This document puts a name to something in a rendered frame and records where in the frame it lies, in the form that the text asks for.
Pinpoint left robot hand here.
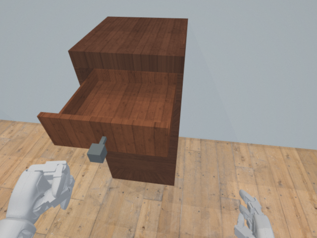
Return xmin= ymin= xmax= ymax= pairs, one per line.
xmin=6 ymin=161 xmax=75 ymax=224

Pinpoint robot left forearm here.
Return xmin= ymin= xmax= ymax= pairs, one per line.
xmin=0 ymin=218 xmax=37 ymax=238

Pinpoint right robot hand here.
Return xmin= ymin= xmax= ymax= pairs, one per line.
xmin=234 ymin=189 xmax=275 ymax=238

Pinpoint handle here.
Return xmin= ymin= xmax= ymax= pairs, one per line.
xmin=87 ymin=136 xmax=107 ymax=163

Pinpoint drawer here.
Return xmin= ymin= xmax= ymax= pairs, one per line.
xmin=37 ymin=68 xmax=177 ymax=157

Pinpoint cabinet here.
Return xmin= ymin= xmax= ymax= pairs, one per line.
xmin=68 ymin=16 xmax=188 ymax=186

